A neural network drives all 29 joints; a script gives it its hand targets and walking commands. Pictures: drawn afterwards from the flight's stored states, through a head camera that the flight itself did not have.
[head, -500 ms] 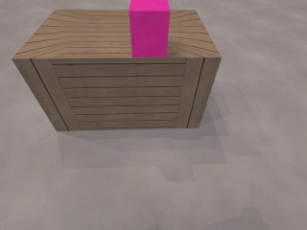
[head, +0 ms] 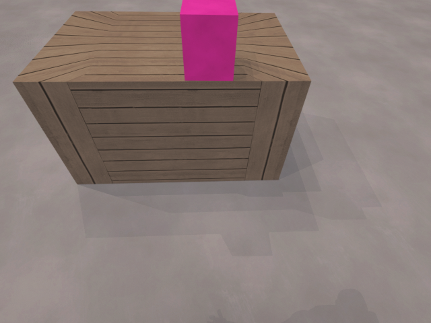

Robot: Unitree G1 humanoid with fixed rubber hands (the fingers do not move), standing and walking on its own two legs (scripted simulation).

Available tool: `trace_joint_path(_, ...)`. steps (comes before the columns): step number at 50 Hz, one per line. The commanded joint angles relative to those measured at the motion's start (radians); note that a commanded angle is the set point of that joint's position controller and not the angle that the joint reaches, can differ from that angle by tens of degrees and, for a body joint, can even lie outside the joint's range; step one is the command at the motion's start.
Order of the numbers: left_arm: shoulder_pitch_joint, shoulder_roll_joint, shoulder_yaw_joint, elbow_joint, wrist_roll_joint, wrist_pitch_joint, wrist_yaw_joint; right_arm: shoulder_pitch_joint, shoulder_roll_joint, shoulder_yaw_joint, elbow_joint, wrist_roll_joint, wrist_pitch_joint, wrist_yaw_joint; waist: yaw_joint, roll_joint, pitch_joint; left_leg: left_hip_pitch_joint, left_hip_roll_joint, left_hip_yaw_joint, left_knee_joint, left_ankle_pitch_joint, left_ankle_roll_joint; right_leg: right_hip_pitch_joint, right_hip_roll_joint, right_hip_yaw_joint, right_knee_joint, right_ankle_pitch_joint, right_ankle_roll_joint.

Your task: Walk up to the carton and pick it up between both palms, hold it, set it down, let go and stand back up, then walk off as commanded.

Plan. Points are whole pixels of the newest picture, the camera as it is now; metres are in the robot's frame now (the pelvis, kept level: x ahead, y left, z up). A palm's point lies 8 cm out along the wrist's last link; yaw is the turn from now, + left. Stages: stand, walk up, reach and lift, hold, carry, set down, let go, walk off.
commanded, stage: stand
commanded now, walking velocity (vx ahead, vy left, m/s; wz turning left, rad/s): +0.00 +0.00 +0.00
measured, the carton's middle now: (209, 39) +1.13 +0.04 +0.02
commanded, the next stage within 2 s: none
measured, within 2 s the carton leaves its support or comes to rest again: neither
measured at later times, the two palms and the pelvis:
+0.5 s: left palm out of the picture +0.09 +0.30 -0.11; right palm out of the picture +0.08 -0.30 -0.11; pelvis +0.00 +0.00 +0.00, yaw +0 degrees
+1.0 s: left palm out of the picture +0.07 +0.30 -0.12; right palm out of the picture +0.07 -0.29 -0.11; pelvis -0.01 +0.01 +0.00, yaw +0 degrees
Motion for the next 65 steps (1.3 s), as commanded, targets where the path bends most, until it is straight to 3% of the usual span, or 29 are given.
trace_joint_path(1,-0.044,0.224,0.037,-0.052,-0.002,-0.014,0.007,-0.037,-0.199,-0.035,-0.062,0.003,-0.017,-0.014,-0.006,-0.021,-0.172,0.083,0.124,-0.064,-0.030,0.316,0.027,0.007,-0.135,0.067,-0.046,0.325,-0.014)
trace_joint_path(4,-0.026,0.230,0.047,-0.058,0.001,-0.009,0.010,-0.044,-0.224,-0.042,-0.052,-0.005,-0.010,-0.008,0.011,0.032,-0.142,0.067,0.123,-0.053,-0.021,0.297,0.025,0.013,-0.138,0.084,-0.060,0.333,-0.013)
trace_joint_path(6,-0.007,0.215,0.048,-0.059,-0.012,-0.015,0.009,-0.044,-0.196,-0.034,-0.060,-0.005,-0.013,-0.010,0.011,0.007,-0.148,0.047,0.124,-0.065,-0.028,0.265,0.028,0.022,-0.144,0.083,-0.044,0.294,-0.019)
trace_joint_path(7,-0.022,0.227,0.048,-0.042,0.002,-0.014,0.013,-0.024,-0.199,-0.047,-0.066,0.004,-0.010,-0.010,-0.017,-0.029,-0.130,0.060,0.124,-0.066,-0.038,0.283,0.029,-0.013,-0.139,0.074,-0.033,0.330,-0.021)
trace_joint_path(9,-0.006,0.211,0.042,-0.057,0.009,-0.009,0.012,-0.053,-0.202,-0.044,-0.059,-0.007,-0.014,-0.011,0.000,0.010,-0.136,0.057,0.126,-0.061,-0.027,0.251,0.031,-0.009,-0.146,0.082,-0.047,0.307,-0.015)
trace_joint_path(12,-0.011,0.220,0.037,-0.049,-0.002,-0.011,0.011,-0.038,-0.199,-0.035,-0.069,0.003,-0.014,-0.015,0.000,-0.056,-0.077,0.051,0.136,-0.069,-0.045,0.243,0.039,-0.064,-0.142,0.088,-0.054,0.258,-0.016)
trace_joint_path(14,-0.036,0.212,0.048,-0.061,0.002,-0.005,0.011,-0.023,-0.210,-0.043,-0.072,0.003,-0.017,-0.014,-0.011,0.010,-0.120,0.058,0.126,-0.071,-0.049,0.299,0.028,-0.015,-0.138,0.070,-0.040,0.264,-0.007)
trace_joint_path(15,-0.018,0.194,0.042,-0.064,0.007,-0.013,0.007,-0.022,-0.192,-0.037,-0.072,-0.006,-0.023,-0.015,0.009,-0.027,-0.118,0.069,0.130,-0.056,-0.033,0.290,0.036,-0.035,-0.148,0.085,-0.036,0.271,-0.017)
trace_joint_path(20,-0.026,0.209,0.050,-0.061,-0.008,-0.016,0.009,-0.027,-0.192,-0.036,-0.062,0.000,-0.020,-0.013,-0.003,0.065,-0.093,0.031,0.126,-0.063,-0.031,0.287,0.034,-0.017,-0.146,0.086,-0.056,0.293,-0.011)
trace_joint_path(21,-0.010,0.226,0.046,-0.065,0.006,-0.018,0.007,-0.030,-0.170,-0.034,-0.063,-0.001,-0.019,-0.013,0.001,-0.062,-0.043,0.018,0.125,-0.073,-0.050,0.257,0.028,-0.057,-0.135,0.061,-0.049,0.277,-0.017)
trace_joint_path(23,-0.001,0.211,0.046,-0.060,-0.004,-0.013,0.010,-0.017,-0.214,-0.054,-0.075,-0.002,-0.009,-0.006,-0.010,0.038,-0.137,0.059,0.124,-0.052,-0.041,0.260,0.030,0.002,-0.135,0.069,-0.053,0.285,-0.015)
trace_joint_path(24,-0.026,0.225,0.051,-0.060,0.008,-0.008,0.010,-0.057,-0.195,-0.040,-0.070,-0.004,-0.017,-0.015,0.006,-0.060,-0.143,0.053,0.130,-0.072,-0.029,0.222,0.038,-0.008,-0.146,0.081,-0.057,0.263,-0.025)
trace_joint_path(25,-0.020,0.208,0.051,-0.067,0.011,-0.011,0.011,-0.047,-0.221,-0.047,-0.077,0.002,-0.017,-0.013,-0.011,-0.034,-0.113,0.038,0.125,-0.082,-0.045,0.240,0.031,-0.029,-0.134,0.072,-0.044,0.261,-0.022)
trace_joint_path(31,0.004,0.228,0.042,-0.064,-0.003,-0.014,0.005,-0.040,-0.192,-0.034,-0.065,0.000,-0.016,-0.011,0.009,0.045,-0.098,0.047,0.127,-0.072,-0.037,0.236,0.037,-0.032,-0.145,0.101,-0.054,0.219,-0.024)
trace_joint_path(33,-0.017,0.220,0.044,-0.080,0.009,-0.007,0.008,-0.032,-0.207,-0.042,-0.073,-0.001,-0.012,-0.010,-0.001,-0.075,-0.117,0.060,0.127,-0.086,-0.039,0.224,0.034,-0.031,-0.139,0.071,-0.062,0.243,-0.017)
trace_joint_path(34,-0.007,0.186,0.037,-0.073,0.004,-0.014,0.008,-0.055,-0.211,-0.044,-0.079,-0.006,-0.012,-0.013,-0.006,-0.006,-0.095,0.048,0.135,-0.084,-0.049,0.191,0.043,-0.054,-0.150,0.093,-0.071,0.214,-0.028)
trace_joint_path(35,-0.011,0.208,0.038,-0.070,0.013,-0.012,0.012,-0.042,-0.199,-0.042,-0.077,-0.009,-0.007,-0.011,-0.014,-0.024,-0.068,0.053,0.127,-0.066,-0.057,0.181,0.040,-0.065,-0.144,0.077,-0.066,0.231,-0.023)
trace_joint_path(37,0.021,0.219,0.039,-0.060,-0.001,-0.017,0.010,-0.026,-0.212,-0.041,-0.066,-0.003,-0.010,-0.007,-0.002,0.056,-0.040,0.034,0.124,-0.077,-0.066,0.175,0.044,-0.057,-0.147,0.107,-0.074,0.206,-0.027)
trace_joint_path(40,0.007,0.191,0.039,-0.067,-0.005,-0.021,0.008,-0.021,-0.182,-0.040,-0.078,0.001,-0.011,-0.005,0.003,-0.039,-0.097,0.024,0.124,-0.093,-0.062,0.173,0.032,-0.022,-0.136,0.069,-0.069,0.161,-0.020)
trace_joint_path(44,0.007,0.229,0.041,-0.063,0.008,-0.023,0.007,-0.035,-0.206,-0.037,-0.062,-0.003,-0.016,-0.006,-0.003,0.020,-0.090,0.039,0.118,-0.084,-0.069,0.206,0.033,-0.030,-0.138,0.086,-0.061,0.210,-0.021)
trace_joint_path(46,0.027,0.197,0.039,-0.060,-0.002,-0.011,0.008,-0.058,-0.214,-0.046,-0.054,-0.004,-0.011,-0.002,0.017,-0.047,-0.086,0.039,0.141,-0.071,-0.045,0.150,0.043,-0.055,-0.149,0.090,-0.058,0.212,-0.023)
trace_joint_path(47,0.031,0.206,0.033,-0.037,-0.003,-0.015,0.010,-0.033,-0.213,-0.039,-0.064,-0.002,-0.011,-0.003,-0.005,0.000,-0.024,0.020,0.117,-0.088,-0.075,0.171,0.036,-0.090,-0.135,0.080,-0.074,0.154,-0.028)
trace_joint_path(50,0.007,0.214,0.044,-0.080,-0.004,-0.013,0.012,-0.016,-0.197,-0.041,-0.054,-0.013,-0.007,0.001,0.018,-0.030,-0.108,0.051,0.118,-0.082,-0.057,0.174,0.033,-0.057,-0.130,0.065,-0.070,0.107,-0.011)
trace_joint_path(53,0.003,0.217,0.039,-0.064,-0.005,-0.011,0.011,-0.046,-0.197,-0.034,-0.058,0.003,-0.011,-0.006,0.005,-0.001,-0.063,0.018,0.117,-0.076,-0.049,0.145,0.034,-0.058,-0.138,0.100,-0.078,0.173,-0.018)
trace_joint_path(54,0.011,0.199,0.030,-0.066,-0.002,-0.011,0.010,-0.057,-0.219,-0.041,-0.067,0.007,-0.012,-0.005,-0.012,0.063,-0.109,0.040,0.123,-0.074,-0.047,0.107,0.030,-0.068,-0.148,0.097,-0.078,0.157,-0.014)
trace_joint_path(56,0.021,0.198,0.031,-0.060,-0.007,-0.013,0.005,-0.024,-0.208,-0.034,-0.059,-0.002,-0.011,-0.007,-0.005,-0.010,-0.051,-0.009,0.129,-0.099,-0.063,0.102,0.037,-0.070,-0.149,0.104,-0.087,0.127,-0.025)
trace_joint_path(58,0.011,0.219,0.040,-0.055,0.008,-0.017,0.012,-0.028,-0.193,-0.031,-0.049,-0.008,-0.009,-0.007,-0.005,-0.021,-0.024,-0.004,0.135,-0.090,-0.071,0.057,0.052,-0.089,-0.144,0.101,-0.088,0.067,-0.023)
trace_joint_path(61,0.023,0.204,0.032,-0.062,0.007,-0.012,0.004,-0.029,-0.200,-0.033,-0.045,0.008,-0.015,-0.004,0.009,0.064,-0.097,0.030,0.115,-0.092,-0.073,0.100,0.035,-0.060,-0.132,0.083,-0.071,0.072,-0.022)
trace_joint_path(65,0.007,0.203,0.033,-0.063,0.006,-0.013,0.009,-0.036,-0.201,-0.036,-0.064,-0.006,-0.017,-0.006,0.000,-0.047,-0.067,0.004,0.140,-0.097,-0.037,0.177,0.055,-0.050,-0.144,0.077,-0.074,0.156,-0.017)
